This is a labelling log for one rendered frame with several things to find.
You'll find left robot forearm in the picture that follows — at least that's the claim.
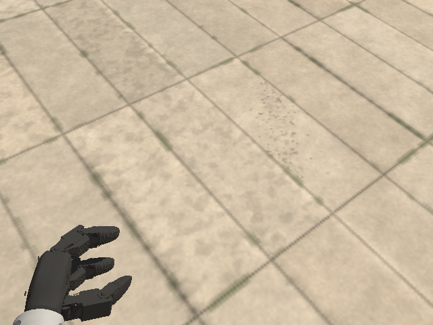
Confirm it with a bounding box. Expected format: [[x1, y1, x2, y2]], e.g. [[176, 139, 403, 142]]
[[13, 309, 65, 325]]

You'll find robot left hand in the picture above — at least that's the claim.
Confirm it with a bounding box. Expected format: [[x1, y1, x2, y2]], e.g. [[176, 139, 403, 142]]
[[24, 225, 132, 322]]

